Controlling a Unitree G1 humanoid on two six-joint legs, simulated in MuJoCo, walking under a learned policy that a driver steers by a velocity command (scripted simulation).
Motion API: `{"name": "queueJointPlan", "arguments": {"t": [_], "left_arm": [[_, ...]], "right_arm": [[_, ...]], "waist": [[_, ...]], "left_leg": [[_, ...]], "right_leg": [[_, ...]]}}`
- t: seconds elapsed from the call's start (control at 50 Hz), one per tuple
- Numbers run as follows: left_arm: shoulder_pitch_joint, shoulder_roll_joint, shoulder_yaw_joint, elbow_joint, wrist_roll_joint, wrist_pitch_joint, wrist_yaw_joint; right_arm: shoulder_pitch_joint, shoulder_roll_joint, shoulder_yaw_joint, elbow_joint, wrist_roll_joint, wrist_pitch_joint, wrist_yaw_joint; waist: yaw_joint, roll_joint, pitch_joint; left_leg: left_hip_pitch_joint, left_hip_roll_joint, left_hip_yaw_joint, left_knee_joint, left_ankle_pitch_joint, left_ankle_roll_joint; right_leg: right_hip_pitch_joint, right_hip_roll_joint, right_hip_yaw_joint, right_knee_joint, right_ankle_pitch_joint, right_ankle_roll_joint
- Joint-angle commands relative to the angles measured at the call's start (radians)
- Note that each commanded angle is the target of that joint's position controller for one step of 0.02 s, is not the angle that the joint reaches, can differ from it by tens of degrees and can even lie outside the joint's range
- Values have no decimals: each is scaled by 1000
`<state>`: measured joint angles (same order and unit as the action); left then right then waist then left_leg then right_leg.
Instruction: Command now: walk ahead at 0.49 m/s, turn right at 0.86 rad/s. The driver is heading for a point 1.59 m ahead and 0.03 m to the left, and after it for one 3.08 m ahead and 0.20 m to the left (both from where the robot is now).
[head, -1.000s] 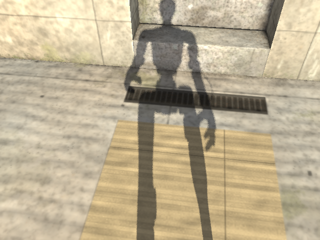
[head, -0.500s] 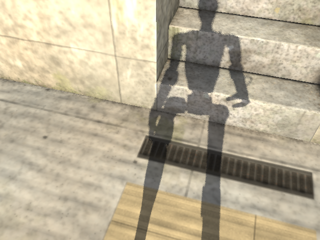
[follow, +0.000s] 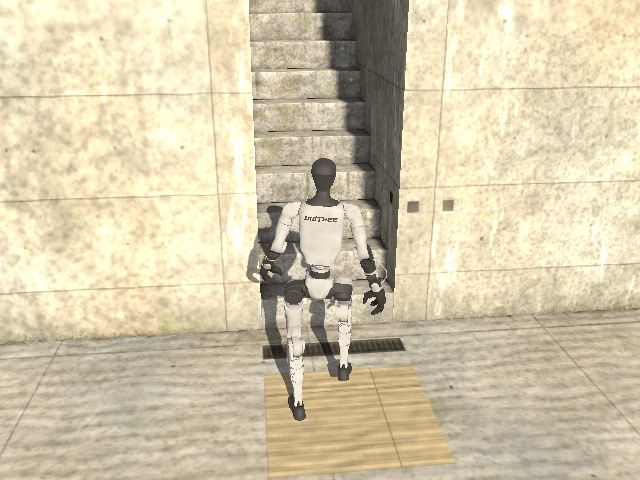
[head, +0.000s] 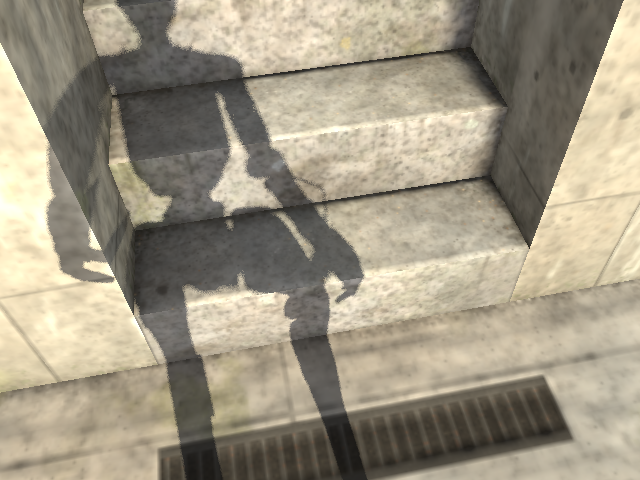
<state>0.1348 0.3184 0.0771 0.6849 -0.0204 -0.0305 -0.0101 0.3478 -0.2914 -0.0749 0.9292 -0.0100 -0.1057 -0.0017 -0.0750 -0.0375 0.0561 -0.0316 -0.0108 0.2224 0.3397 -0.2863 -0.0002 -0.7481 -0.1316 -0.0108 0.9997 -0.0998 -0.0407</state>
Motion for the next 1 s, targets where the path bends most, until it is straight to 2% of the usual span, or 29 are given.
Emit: {"name": "queueJointPlan", "arguments": {"t": [0.02, 0.06, 0.1, 0.12, 0.14, 0.16, 0.18, 0.2, 0.22, 0.24, 0.26, 0.32, 0.36, 0.42, 0.48, 0.52, 0.56, 0.64, 0.72, 0.78, 0.82, 0.84, 0.86, 0.88, 0.9, 0.92, 0.94, 0.96, 1.0], "left_arm": [[37, -15, -12, -58, 24, 2, -38], [45, 34, 6, -78, 20, 8, -59], [209, 127, 51, -45, 11, 10, -64], [358, 186, 80, -10, 8, 10, -58], [415, 213, 98, 11, 0, 10, -33], [301, 256, 92, -4, 4, 9, -15], [197, 296, 77, -106, 77, -27, -26], [133, 243, 77, -158, 57, -30, -41], [101, 203, 68, -170, 22, -33, -45], [62, 168, 58, -167, -5, -30, -37], [38, 159, 55, -173, -8, -23, -27], [31, 124, 36, -175, 29, -8, 14], [81, 99, 18, -147, 37, -7, 32], [53, 10, -28, -109, 58, 2, 34], [23, 43, -20, -83, 76, 2, 31], [25, 89, -6, -71, 79, 5, 39], [31, 104, 3, -52, 58, 15, 50], [-10, 70, -4, -44, 39, 25, 69], [-53, 116, 10, -44, 66, 52, 70], [-62, 128, 20, -40, 50, 65, 68], [-75, 114, 19, -43, 23, 63, 73], [-49, 96, 14, -37, 25, 50, 68], [-76, 28, -6, -85, 73, 32, 55], [-126, 23, -16, -117, 92, 7, 38], [-152, 87, -2, -112, 58, -3, 26], [-162, 99, 1, -107, 43, 2, 29], [-171, 92, -2, -99, 48, 11, 41], [-178, 98, -2, -97, 51, 23, 52], [-145, 89, -10, -89, 49, 35, 47]], "right_arm": [[-223, -176, -24, -141, 12, -26, -32], [-214, -220, -36, -146, 39, -8, -43], [-236, -231, -43, -170, 39, 34, -48], [-253, -221, -42, -183, 39, 48, -45], [-250, -160, -23, -183, 35, 47, -33], [-212, 0, 18, -212, -12, 37, -12], [17, -18, 30, -244, 3, 11, 9], [-53, -131, 13, -252, 15, -5, 16], [-161, -171, 2, -276, 13, 0, 11], [-205, -158, 1, -270, -4, 18, -9], [-220, -157, 0, -274, -11, 33, -17], [-179, -127, -4, -235, -8, 68, -21], [-171, -92, 3, -226, -5, 76, -32], [-147, -81, 2, -203, 8, 98, -51], [-219, -103, -7, -224, 20, 104, -56], [-275, -132, -12, -247, 21, 97, -55], [-254, -141, -17, -254, 25, 93, -46], [-205, -111, -13, -245, 12, 91, -20], [-168, -89, -4, -253, 26, 68, 21], [-116, -97, -7, -252, 35, 71, 33], [-58, -112, -12, -245, 15, 71, 38], [-13, -170, -34, -250, 0, 69, 24], [14, -314, -68, -274, -13, 71, -3], [-1, -346, -68, -319, -46, 65, -4], [6, -296, -65, -320, -39, 63, 4], [-51, -281, -61, -322, -17, 58, -2], [-96, -249, -55, -332, 13, 73, -11], [-129, -223, -44, -350, 27, 87, -25], [-168, -227, -40, -377, 25, 108, -44]], "waist": [[93, 53, 4], [111, 96, -48], [195, 119, -127], [265, 106, -197], [293, 21, -180], [153, -309, -72], [18, -325, -371], [76, -116, -452], [75, 16, -307], [54, 123, -255], [36, 108, -215], [33, 67, -201], [57, 45, -243], [57, -11, -237], [101, -60, -122], [131, -72, -87], [133, -68, -93], [120, -29, -90], [104, -57, -149], [91, -101, -180], [43, -82, -178], [15, -7, -184], [38, 294, -206], [33, 318, -308], [-5, 173, -343], [37, 122, -289], [45, 87, -246], [60, 103, -223], [93, 139, -223]], "left_leg": [[-191, 226, -8, -100, 671, 110], [-44, 245, 7, -5, 832, 86], [0, 242, 19, 215, 989, 59], [-65, 229, 4, 431, 952, 41], [-205, 152, -14, 688, 556, -11], [-462, -40, -43, 1057, -348, -44], [-656, -129, -310, 1294, -430, -66], [-675, -69, -404, 1248, -322, -31], [-705, -42, -399, 1129, -218, -10], [-672, 6, -401, 1031, -152, -14], [-628, 15, -406, 950, -121, -15], [-518, 63, -342, 883, -68, -42], [-514, 67, -318, 894, -16, -72], [-472, 96, -317, 811, 66, -104], [-503, 109, -329, 656, 123, -106], [-566, 104, -333, 598, 79, -105], [-643, 112, -336, 595, -3, -113], [-672, 125, -286, 592, -75, -128], [-529, 95, -202, 466, -62, -116], [-451, 60, -153, 342, -30, -84], [-304, 24, -135, 152, 134, -32], [-142, 37, -216, 62, 288, 21], [93, 293, -593, 62, 818, 151], [175, 452, -833, 93, 1054, 350], [201, 401, -745, 83, 987, 356], [188, 331, -665, 103, 916, 296], [154, 283, -612, 108, 855, 246], [82, 259, -595, 94, 798, 223], [-18, 218, -595, 82, 733, 211]], "right_leg": [[243, 39, -63, -256, 222, 2], [275, 85, -91, -332, 211, -28], [417, 155, -130, -311, 121, -63], [609, 191, -120, -336, 113, -91], [754, 186, -47, -430, 204, -111], [778, 70, 247, -461, 721, -157], [1000, -181, 830, -573, 678, -425], [1013, -183, 881, -677, 283, -410], [875, -127, 773, -704, 90, -346], [765, -75, 700, -703, 3, -274], [662, -44, 650, -707, 51, -239], [504, -18, 430, -657, 428, -191], [506, -17, 335, -633, 598, -192], [475, 13, 224, -671, 349, -164], [469, 3, 204, -742, 16, -145], [549, -54, 243, -757, -7, -167], [662, -111, 272, -741, 20, -205], [745, -154, 237, -727, 146, -231], [756, -124, 86, -649, 434, -200], [777, -139, 33, -570, 524, -176], [695, -116, -33, -453, 465, -98], [565, -60, -83, -301, 371, -27], [222, 66, -123, 10, -316, 69], [21, 191, 41, 223, -620, 100], [-4, 165, 130, 296, -563, 94], [-44, 144, 131, 276, -462, 89], [-58, 129, 125, 216, -396, 100], [-15, 128, 134, 174, -354, 111], [73, 172, 122, 129, -287, 131]]}}
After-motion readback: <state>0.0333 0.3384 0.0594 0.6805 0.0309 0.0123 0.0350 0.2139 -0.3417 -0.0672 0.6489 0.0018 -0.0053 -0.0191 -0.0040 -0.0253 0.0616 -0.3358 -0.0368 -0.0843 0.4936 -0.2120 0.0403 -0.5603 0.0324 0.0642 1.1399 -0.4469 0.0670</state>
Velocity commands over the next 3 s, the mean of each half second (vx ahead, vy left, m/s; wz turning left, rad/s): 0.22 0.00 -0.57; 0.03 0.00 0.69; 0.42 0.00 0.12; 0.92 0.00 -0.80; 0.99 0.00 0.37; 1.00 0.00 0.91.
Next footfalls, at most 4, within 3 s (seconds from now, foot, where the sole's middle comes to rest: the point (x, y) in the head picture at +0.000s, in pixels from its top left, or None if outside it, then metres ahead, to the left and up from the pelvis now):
0.14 right None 0.32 -0.07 -0.77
0.84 left None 0.36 0.16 -0.77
1.36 right None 0.44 -0.06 -0.77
1.72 left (256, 411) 0.64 0.14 -0.77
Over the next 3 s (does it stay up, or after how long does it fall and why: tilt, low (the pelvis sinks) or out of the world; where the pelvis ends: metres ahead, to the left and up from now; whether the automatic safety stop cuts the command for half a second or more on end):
stays up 0.93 -0.17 0.17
